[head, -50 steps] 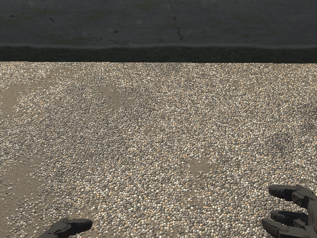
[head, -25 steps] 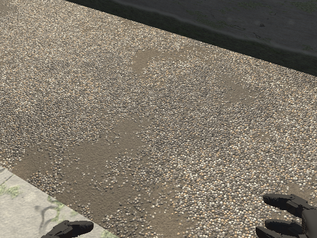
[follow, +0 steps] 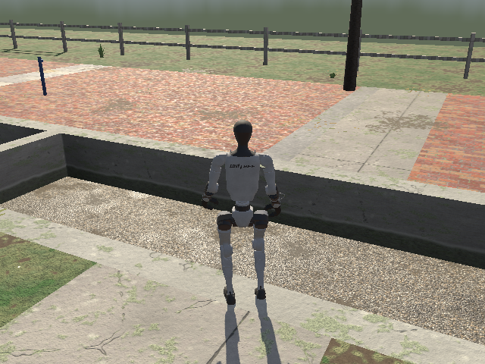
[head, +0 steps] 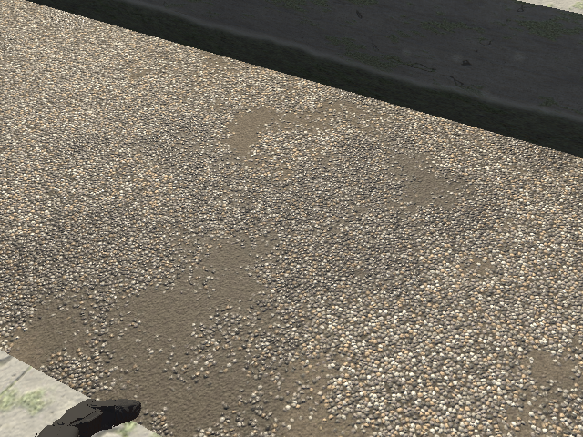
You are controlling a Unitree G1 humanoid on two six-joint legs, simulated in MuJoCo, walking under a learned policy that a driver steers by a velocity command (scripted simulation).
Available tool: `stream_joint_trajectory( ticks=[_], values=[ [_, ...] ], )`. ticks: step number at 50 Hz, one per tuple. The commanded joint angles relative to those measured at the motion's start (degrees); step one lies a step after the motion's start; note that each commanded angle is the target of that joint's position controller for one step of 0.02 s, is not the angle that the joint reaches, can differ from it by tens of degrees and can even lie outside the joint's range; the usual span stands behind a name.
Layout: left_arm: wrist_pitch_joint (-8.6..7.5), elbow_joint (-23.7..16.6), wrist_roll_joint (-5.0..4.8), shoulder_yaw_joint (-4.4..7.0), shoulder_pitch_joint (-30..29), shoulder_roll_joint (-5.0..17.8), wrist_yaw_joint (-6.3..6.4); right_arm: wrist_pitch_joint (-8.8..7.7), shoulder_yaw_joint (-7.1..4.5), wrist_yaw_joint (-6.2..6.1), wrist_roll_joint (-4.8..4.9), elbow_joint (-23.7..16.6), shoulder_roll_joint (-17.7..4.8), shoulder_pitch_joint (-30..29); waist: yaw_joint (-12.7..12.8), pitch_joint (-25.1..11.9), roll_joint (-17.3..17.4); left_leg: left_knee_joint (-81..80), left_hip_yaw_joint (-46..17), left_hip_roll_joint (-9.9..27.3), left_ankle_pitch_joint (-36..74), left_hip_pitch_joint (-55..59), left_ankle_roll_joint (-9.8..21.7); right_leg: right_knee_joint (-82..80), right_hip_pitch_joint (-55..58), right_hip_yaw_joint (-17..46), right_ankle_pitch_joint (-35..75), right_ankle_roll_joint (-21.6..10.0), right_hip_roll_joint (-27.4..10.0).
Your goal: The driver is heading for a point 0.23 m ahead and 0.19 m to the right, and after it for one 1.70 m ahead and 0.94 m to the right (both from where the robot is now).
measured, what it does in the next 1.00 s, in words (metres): steps on the spot, turning right: right foot, then left foot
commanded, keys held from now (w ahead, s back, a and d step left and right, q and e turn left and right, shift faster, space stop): w+e+shift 1.00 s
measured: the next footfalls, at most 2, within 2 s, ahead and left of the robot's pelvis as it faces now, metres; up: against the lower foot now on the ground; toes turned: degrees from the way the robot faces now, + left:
right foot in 0.10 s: +0.05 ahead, -0.09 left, +0.00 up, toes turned -9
left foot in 0.42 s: +0.16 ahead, +0.12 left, +0.00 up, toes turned -25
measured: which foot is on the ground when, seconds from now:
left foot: down 0.00-0.14, up 0.16-0.40, down 0.42-0.78, up 0.80-0.98, down 1.00-1.00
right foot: up 0.00-0.08, down 0.10-0.44, up 0.46-0.74, down 0.76-1.00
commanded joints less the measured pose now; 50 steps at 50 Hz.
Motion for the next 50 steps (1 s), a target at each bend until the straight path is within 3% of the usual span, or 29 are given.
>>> stream_joint_trajectory(
  ticks=[1,4,6,7,8,10,13,15,18,20,21,22,23,24,25,27,28,31,37,38,39,40,41,42,44,46,48,49,50],
  values=[
    [-0.02,-4.93,-0.62,-0.93,-2.76,0.84,-1.08,-1.5,-2.63,-0.56,-0.43,-4.0,-8.82,-1.69,-0.82,-6.83,6.81,-14.72,-10.21,13.34,9.76,3.13,2.01,-10.88,8.84,-4.02,-4.78,-1.73,-2.29],
    [-0.16,-5.84,-1.38,-0.89,-3.05,1.17,-2.52,-0.53,-3.62,-1.74,-0.04,-3.36,-10.79,-1.1,-0.67,-7.66,5.9,-14.41,-9.81,15.76,6.94,3.74,1.41,-18.09,16.89,-6.97,-6.36,-3.97,-1.8],
    [-0.66,-2.89,-1.86,-1.01,4.34,0.81,-2.33,0.23,-2.91,-2.06,-0.06,-3.96,-7.74,-4.0,3.74,-8.87,-2.67,3.16,-1.22,10.48,12.29,-4.49,-3.24,-26.52,29.98,-2.56,-3.32,-7.14,-1.42],
    [0.18,-3.6,-2.43,1.24,6.78,8.39,-1.72,1.11,-2.57,-2.39,0.1,-8.34,-7.39,-8.87,7.07,-7.15,-15.06,18.08,0.72,1.42,9.21,-21.09,-7.48,-28.13,37.17,16.03,12.94,-12.85,-8.41],
    [1.59,-4.45,-2.23,2.7,8.01,12.73,-0.99,1.09,-2.34,-2.84,-0.48,-12.99,-7.59,-18.1,10.55,-9.33,-18.51,24.26,-8.03,-3.98,-10.43,-31.51,-8.78,-36.46,37.71,33.59,14.3,-18.29,-14.32],
    [1.96,-7.98,-0.16,1.27,-1.16,8.59,-0.21,1.21,-1.69,-3.21,-0.24,-11.61,-6.42,-14.69,4.4,-9.07,-8.72,29.15,-13.49,-1.84,-8.91,-31.75,-11.1,-35.32,31.02,30.4,15.26,-18.92,-15.34],
    [1.2,-10.28,-0.56,-1.54,-8.86,1.64,0.37,3.2,-1.27,-3.35,-0.9,-10.32,-4.35,-8.59,-0.42,-4.87,-8.66,28.27,-12.11,-1.89,-2.22,-19.29,-12.36,-35.28,11.45,22.84,7.34,-13.02,-7.58],
    [0.11,-10.37,-0.52,-1.27,-9.61,2.38,-0.01,3.89,-1.23,-2.88,-0.31,-10.21,-4.7,-7.53,-0.44,-5.52,-6.05,23.05,-11.74,-1.72,0.76,-11.57,-12.09,-35.88,6.25,21.32,4.63,-11.67,-4.76],
    [0.22,-10.05,-1.26,0.31,-8.51,6.86,-0.59,2.12,-0.72,-0.98,0.85,-10.86,-5.43,-8.76,1.57,-7.68,-6.84,12.6,-10.47,-2.64,-2.76,-0.19,-9.38,-38.76,7.56,23.27,3.89,-12.03,-3.75],
    [0.74,-10.27,-2.07,0.59,-10.2,6.91,-1.28,1.25,-0.63,-0.41,1.71,-10.13,-4.9,-7.81,0.3,-7.26,-6.15,1.01,-10.38,-2.95,-0.01,9.49,-7.61,-37.2,6.51,24.37,1.34,-11.81,-3.33],
    [1.26,-10.37,-2.36,0.26,-11.72,5.5,-0.9,1.4,-0.34,-0.61,0.77,-8.34,-4.1,-4.37,-1.38,-5.98,-3.48,-4.63,-10.68,-2.43,5.55,18.03,-6.42,-32.83,2.31,22.53,3.6,-10.15,-1.75],
    [1.22,-10.34,-2.36,-0.07,-9.71,2.71,-0.59,1.56,-0.82,-0.8,-0.26,-6.53,-5.39,0.95,-1.81,-7.1,3.72,-3.55,-13.57,2.9,15.9,27.96,-4.22,-22.57,-4.96,16.68,0.02,-7.67,2.36],
    [1.03,-11.95,-3.34,-0.79,-8.68,0.13,-0.68,1.46,-3.19,-0.57,-1.45,-6.83,-13.17,-1.39,-2.2,-7.8,22.0,-11.43,-28.4,12.57,6.12,27.89,-0.51,-12.44,-14.31,7.58,-8.42,-4.95,7.37],
    [0.41,-11.79,-2.09,0.52,-12.19,3.53,-0.68,1.45,-3.59,-0.86,-1.24,-7.83,-13.58,-1.05,-4.78,-5.84,19.39,-17.61,-37.23,17.95,-0.79,20.97,2.03,-1.17,-15.16,6.85,-11.41,-3.56,4.56],
    [-0.33,-12.03,-1.97,1.47,-13.96,5.38,-1.28,0.99,-3.11,-0.96,-1.26,-8.35,-12.04,-1.99,-4.02,-5.55,12.01,-19.75,-38.48,18.48,-10.82,15.9,3.51,6.31,-14.37,6.23,-8.71,-2.59,3.32],
    [-0.32,-11.5,-2.41,0.87,-12.64,4.1,-1.0,0.75,-1.59,-0.79,-1.22,-7.92,-8.89,-5.98,-0.78,-2.96,6.16,-21.7,-34.67,17.29,-19.25,12.66,2.25,6.08,-15.08,7.06,-6.53,-1.98,0.21],
    [0.13,-10.16,-2.13,0.88,-10.74,4.13,-0.68,0.73,-1.63,-0.56,-0.94,-8.26,-8.22,-9.95,1.04,-2.19,5.23,-19.6,-29.31,16.64,-12.73,12.27,1.35,4.77,-14.4,6.38,-4.26,-0.6,0.06],
    [1.72,-8.68,-1.8,0.0,-7.4,3.63,-0.49,0.21,-1.83,0.58,-1.17,-6.36,-8.66,-8.19,1.14,-4.54,7.38,-18.17,-14.99,13.57,-1.36,7.39,-0.92,-0.15,-3.42,2.67,-0.56,0.28,-2.04],
    [1.82,-8.77,-1.85,-0.86,-5.47,3.36,-1.57,1.32,-3.22,0.7,0.14,-4.03,-10.73,-7.29,1.23,-4.49,4.58,-15.95,-2.61,13.81,-12.06,4.01,-2.97,-20.9,14.73,-6.82,0.88,-3.05,-3.23],
    [1.92,-6.92,-1.38,-1.03,-1.56,2.03,-1.53,2.43,-3.06,0.87,0.13,-4.31,-7.66,-7.3,1.94,-5.42,0.65,-7.39,0.69,10.6,-10.65,4.15,-4.34,-23.11,18.01,-6.16,1.64,-4.37,-3.08],
    [2.05,-5.19,-1.45,-1.27,2.95,2.31,-1.57,3.83,-2.63,0.72,-0.69,-4.76,-4.91,-5.07,1.75,-5.23,-7.95,5.77,4.96,4.62,-10.04,2.67,-6.12,-23.55,18.88,-3.78,9.47,-6.51,-0.97],
    [1.99,-5.65,-3.52,0.2,2.31,8.01,-1.21,4.55,-2.46,1.12,-0.44,-9.24,-4.95,-9.93,4.93,-4.55,-21.22,14.45,4.13,-1.1,-15.51,-8.73,-9.69,-31.17,19.68,12.61,9.97,-11.78,-4.31],
    [1.69,-7.41,-3.55,1.52,1.36,11.91,-0.51,4.14,-2.6,1.34,0.03,-12.87,-6.17,-17.16,8.1,-4.07,-23.56,23.24,-2.74,-3.98,-18.67,-17.76,-11.1,-40.5,18.74,28.55,1.14,-15.43,-9.29],
    [1.55,-8.76,-2.35,1.41,-1.4,11.46,0.58,3.31,-3.04,1.16,0.46,-13.11,-6.89,-18.57,7.01,-5.85,-16.75,27.92,-8.45,-3.84,-14.31,-19.28,-11.46,-42.49,19.63,32.45,-1.18,-16.3,-11.21],
    [1.13,-9.64,-0.34,1.1,-6.82,8.93,1.83,1.94,-2.67,0.57,1.47,-10.8,-5.53,-11.4,1.48,-9.27,-12.36,27.5,-11.52,-2.32,-8.9,-13.59,-10.91,-40.05,16.91,28.19,-1.49,-15.17,-8.97],
    [-0.1,-10.48,-0.49,0.13,-9.46,5.4,1.31,1.88,-2.47,0.45,0.61,-9.19,-4.65,-9.45,0.56,-11.28,-8.1,22.47,-11.21,-2.52,-8.03,-4.29,-9.19,-38.99,12.34,25.52,3.01,-13.4,-6.38],
    [-0.74,-10.39,-1.38,0.24,-11.14,4.65,0.39,1.96,-2.18,0.65,0.84,-8.34,-4.94,-8.28,0.17,-10.45,-5.83,10.44,-9.84,-3.31,-8.64,7.6,-7.48,-39.71,5.96,22.93,5.04,-12.78,-4.26],
    [-0.52,-10.4,-2.29,0.56,-11.98,5.0,0.15,2.19,-2.21,0.64,1.28,-7.36,-4.5,-5.86,-1.21,-9.21,-4.65,2.19,-9.12,-3.76,-3.55,16.07,-6.44,-39.79,1.32,22.57,3.25,-12.07,-3.21],
    [-0.41,-11.15,-3.01,0.43,-15.19,4.01,0.02,2.87,-2.33,0.55,0.77,-4.57,-3.85,2.37,-5.84,-7.1,-2.19,-7.08,-7.88,-3.58,1.89,29.56,-4.32,-35.79,-8.73,20.3,-1.1,-9.07,-0.59]
  ],
)
Velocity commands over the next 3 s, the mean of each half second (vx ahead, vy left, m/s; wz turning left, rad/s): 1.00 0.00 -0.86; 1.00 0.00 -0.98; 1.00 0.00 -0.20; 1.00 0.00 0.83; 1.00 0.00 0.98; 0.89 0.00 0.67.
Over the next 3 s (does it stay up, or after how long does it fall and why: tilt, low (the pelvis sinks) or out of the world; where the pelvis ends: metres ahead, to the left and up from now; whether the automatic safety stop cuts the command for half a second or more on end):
stays up -0.01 -0.02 0.00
